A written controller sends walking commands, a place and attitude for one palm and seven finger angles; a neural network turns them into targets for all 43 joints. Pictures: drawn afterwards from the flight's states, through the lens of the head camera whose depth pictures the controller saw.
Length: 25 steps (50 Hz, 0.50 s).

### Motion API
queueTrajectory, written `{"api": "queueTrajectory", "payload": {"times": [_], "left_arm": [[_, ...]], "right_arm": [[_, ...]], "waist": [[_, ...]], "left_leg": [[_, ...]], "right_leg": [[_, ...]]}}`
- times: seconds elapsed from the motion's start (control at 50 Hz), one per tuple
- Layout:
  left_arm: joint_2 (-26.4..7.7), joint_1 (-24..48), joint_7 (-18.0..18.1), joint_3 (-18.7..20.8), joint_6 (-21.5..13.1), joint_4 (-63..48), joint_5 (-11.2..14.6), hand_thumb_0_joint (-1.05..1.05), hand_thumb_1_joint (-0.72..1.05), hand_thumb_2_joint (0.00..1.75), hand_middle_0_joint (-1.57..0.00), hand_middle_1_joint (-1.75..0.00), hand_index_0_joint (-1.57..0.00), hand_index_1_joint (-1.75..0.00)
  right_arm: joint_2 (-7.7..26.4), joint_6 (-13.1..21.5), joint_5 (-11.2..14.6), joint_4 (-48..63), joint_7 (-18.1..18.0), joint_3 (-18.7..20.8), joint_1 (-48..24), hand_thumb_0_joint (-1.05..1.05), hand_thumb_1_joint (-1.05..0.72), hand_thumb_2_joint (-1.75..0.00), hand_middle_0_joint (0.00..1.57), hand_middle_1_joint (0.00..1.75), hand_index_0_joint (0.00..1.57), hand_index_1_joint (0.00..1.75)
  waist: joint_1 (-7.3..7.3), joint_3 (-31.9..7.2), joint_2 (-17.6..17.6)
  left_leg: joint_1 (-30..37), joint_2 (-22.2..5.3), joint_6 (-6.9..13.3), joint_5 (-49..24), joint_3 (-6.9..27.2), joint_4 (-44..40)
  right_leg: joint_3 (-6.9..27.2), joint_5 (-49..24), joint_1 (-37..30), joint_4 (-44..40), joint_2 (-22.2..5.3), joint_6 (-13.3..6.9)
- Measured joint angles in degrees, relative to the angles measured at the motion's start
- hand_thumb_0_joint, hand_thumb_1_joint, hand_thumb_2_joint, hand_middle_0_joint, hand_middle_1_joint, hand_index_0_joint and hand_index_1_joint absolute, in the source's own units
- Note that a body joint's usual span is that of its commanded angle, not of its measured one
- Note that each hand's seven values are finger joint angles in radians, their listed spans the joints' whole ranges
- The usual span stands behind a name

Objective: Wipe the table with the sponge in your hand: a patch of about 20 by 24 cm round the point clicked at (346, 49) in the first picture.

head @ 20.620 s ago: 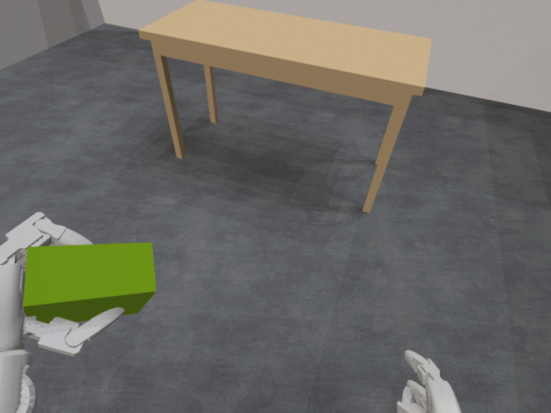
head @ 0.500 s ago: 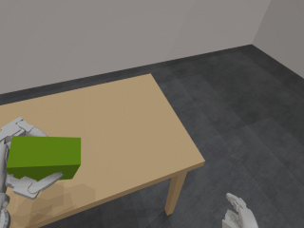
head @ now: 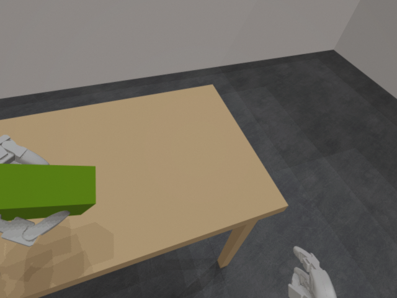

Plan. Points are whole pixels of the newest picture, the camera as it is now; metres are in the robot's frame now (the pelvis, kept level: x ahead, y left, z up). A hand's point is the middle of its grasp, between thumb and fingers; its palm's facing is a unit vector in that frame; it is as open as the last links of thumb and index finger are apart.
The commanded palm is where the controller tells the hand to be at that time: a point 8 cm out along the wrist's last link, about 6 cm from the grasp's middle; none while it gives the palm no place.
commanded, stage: come to a stop and stand still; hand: left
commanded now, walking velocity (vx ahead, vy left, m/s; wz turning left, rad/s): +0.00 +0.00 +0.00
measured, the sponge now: (60, 193) +0.23 +0.24 +0.14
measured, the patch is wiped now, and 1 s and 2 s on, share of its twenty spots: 0.00 0.00 0.00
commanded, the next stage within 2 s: look again from close up in 1.54 s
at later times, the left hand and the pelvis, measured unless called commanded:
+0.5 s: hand out of the picture +0.19 +0.31 +0.16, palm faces +0.38 -0.84 -0.40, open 9.9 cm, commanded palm +0.14 +0.34 +0.17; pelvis -0.02 +0.06 +0.00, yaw +0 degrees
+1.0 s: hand (13, 213) +0.19 +0.27 +0.16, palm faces +0.37 -0.83 -0.42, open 9.9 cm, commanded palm +0.13 +0.31 +0.17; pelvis -0.02 +0.03 +0.00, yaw +1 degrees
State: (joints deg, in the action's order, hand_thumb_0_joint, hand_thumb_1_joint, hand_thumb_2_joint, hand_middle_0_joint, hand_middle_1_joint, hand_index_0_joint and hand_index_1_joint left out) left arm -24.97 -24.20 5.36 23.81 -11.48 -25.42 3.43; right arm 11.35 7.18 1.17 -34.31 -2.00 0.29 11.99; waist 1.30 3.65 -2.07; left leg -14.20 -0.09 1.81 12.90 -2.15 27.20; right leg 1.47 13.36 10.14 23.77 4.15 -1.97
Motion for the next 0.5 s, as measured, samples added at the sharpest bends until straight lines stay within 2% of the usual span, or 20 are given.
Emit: {"api": "queueTrajectory", "payload": {"times": [0.12, 0.2, 0.28, 0.34, 0.44, 0.5], "left_arm": [[3.97, 1.15, 0.11, -3.93, 0.59, -0.68, -1.03, -0.01, -0.49, 1.03, -0.76, -1.35, -0.77, -1.35], [4.08, 0.79, -0.66, -6.05, 0.81, -0.67, -1.86, -0.01, -0.49, 1.03, -0.76, -1.35, -0.77, -1.35], [2.24, 1.19, -0.89, -4.86, 0.51, -0.89, -2.04, -0.01, -0.49, 1.03, -0.76, -1.35, -0.77, -1.35], [1.39, 1.7, -0.67, -3.26, 0.03, -1.83, -2.13, -0.01, -0.49, 1.03, -0.76, -1.35, -0.77, -1.35], [1.75, 1.2, -0.31, -2.36, -0.92, -3.53, -1.93, -0.01, -0.49, 1.03, -0.76, -1.35, -0.77, -1.35], [2.39, 0.63, -0.36, -3.0, -0.83, -2.99, -1.99, -0.01, -0.49, 1.03, -0.76, -1.35, -0.77, -1.35]], "right_arm": [[-1.15, 1.1, -0.44, 0.68, 0.68, -1.32, -1.85, 0.02, -0.9, -0.9, 0.2, 0.3, 0.2, 0.3], [-2.1, 1.23, -0.82, 1.9, 0.71, -2.19, -2.78, 0.02, -0.9, -0.9, 0.21, 0.3, 0.21, 0.3], [-2.67, 1.29, -1.11, 2.97, 0.58, -2.73, -2.92, 0.02, -0.9, -0.9, 0.21, 0.3, 0.21, 0.3], [-2.64, 1.55, -1.31, 3.08, 0.7, -2.78, -2.54, 0.02, -0.9, -0.9, 0.21, 0.3, 0.21, 0.3], [-2.14, 1.46, -1.45, 2.24, 1.15, -2.57, -1.41, 0.02, -0.9, -0.9, 0.21, 0.3, 0.21, 0.3], [-1.86, 0.97, -1.28, 1.53, 1.19, -2.44, -0.67, 0.02, -0.9, -0.9, 0.21, 0.3, 0.21, 0.3]], "waist": [[0.7, -1.37, -0.45], [0.6, -1.52, -1.06], [0.65, -0.75, -1.42], [0.99, 0.06, -1.35], [1.51, 0.59, -0.66], [1.41, 0.47, -0.03]], "left_leg": [[0.73, 1.71, 1.85, -0.79, -0.67, -1.42], [0.68, 2.62, 2.8, -1.31, -0.83, -1.88], [0.23, 3.31, 3.49, -1.9, -0.75, -2.05], [0.06, 3.85, 3.84, -2.46, -0.83, -2.44], [0.17, 4.77, 4.35, -3.38, -1.49, -3.41], [0.29, 4.94, 4.33, -3.68, -1.8, -3.71]], "right_leg": [[0.58, -0.62, -0.67, -1.16, -1.74, 1.81], [0.66, -1.02, -0.67, -1.52, -2.67, 2.7], [0.5, -1.46, -0.37, -1.71, -3.34, 3.18], [0.47, -1.55, 0.12, -1.3, -3.85, 2.72], [0.6, -1.12, 1.15, 0.11, -4.88, 1.99], [0.84, -1.36, 1.19, 0.04, -5.11, 2.33]]}}
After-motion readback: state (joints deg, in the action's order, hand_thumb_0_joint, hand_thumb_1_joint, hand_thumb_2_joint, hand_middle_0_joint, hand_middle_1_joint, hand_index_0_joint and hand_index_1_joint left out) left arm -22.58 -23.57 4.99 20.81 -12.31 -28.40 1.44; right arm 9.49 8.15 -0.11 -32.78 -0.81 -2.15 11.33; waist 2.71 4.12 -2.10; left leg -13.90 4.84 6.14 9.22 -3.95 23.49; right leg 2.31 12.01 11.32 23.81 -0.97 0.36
